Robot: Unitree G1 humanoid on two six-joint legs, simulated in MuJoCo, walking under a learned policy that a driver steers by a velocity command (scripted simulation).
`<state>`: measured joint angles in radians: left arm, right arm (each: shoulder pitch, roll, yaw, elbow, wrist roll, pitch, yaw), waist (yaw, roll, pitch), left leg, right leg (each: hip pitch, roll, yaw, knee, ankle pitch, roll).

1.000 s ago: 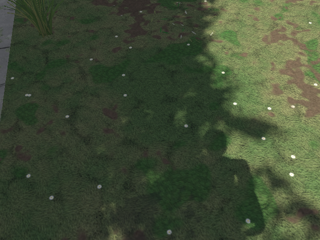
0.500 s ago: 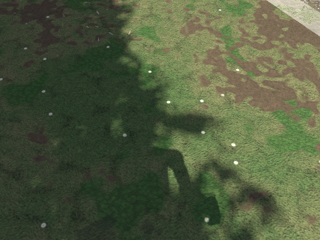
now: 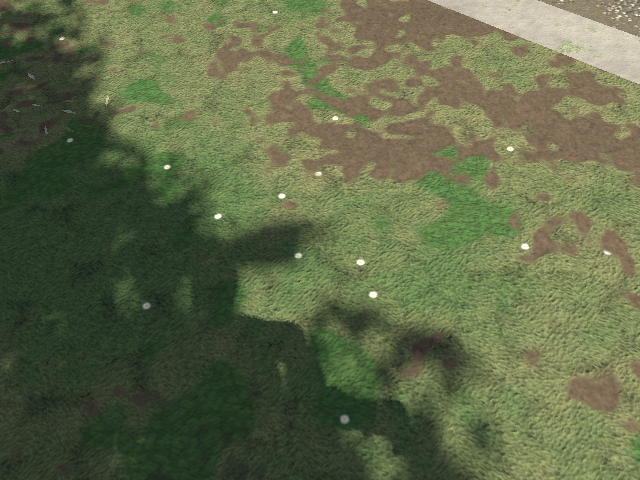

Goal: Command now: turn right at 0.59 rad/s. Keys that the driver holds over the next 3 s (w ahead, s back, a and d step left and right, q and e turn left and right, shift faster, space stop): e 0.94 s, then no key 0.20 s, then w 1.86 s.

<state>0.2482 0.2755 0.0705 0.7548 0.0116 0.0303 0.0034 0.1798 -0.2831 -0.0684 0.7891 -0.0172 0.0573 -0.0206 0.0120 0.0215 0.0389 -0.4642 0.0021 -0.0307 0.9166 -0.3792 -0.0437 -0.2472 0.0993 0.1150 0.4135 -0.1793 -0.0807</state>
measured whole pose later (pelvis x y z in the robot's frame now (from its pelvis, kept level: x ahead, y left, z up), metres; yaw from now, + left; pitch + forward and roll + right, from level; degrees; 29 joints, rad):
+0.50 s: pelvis -0.02 +0.03 +0.00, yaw -18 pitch +0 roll -1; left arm 0.21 0.32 0.08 0.75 0.01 0.09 -0.05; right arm 0.19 -0.25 -0.03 0.70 -0.02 0.02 -0.03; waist 0.00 -0.04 0.08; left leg -0.19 0.03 0.11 0.42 -0.23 0.04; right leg -0.41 0.03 0.04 0.96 -0.43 0.06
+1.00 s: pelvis -0.04 +0.00 +0.00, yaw -35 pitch +1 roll +1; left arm 0.24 0.30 0.05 0.71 0.01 0.04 -0.01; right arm 0.19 -0.32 -0.06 0.72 -0.02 0.07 -0.01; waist 0.01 0.03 0.07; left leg -0.47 0.01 -0.04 0.92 -0.38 -0.04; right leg -0.22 0.12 0.16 0.41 -0.18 -0.09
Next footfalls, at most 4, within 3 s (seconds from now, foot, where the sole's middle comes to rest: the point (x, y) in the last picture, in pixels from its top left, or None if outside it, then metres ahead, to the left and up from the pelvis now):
0.20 left None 0.05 0.12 -0.78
0.64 right None -0.04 -0.08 -0.78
1.20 left None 0.07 0.07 -0.78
1.64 right None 0.08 -0.23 -0.78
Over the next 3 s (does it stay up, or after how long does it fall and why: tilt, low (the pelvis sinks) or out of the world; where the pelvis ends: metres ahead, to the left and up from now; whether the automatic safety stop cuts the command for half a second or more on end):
stays up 0.60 -0.56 0.00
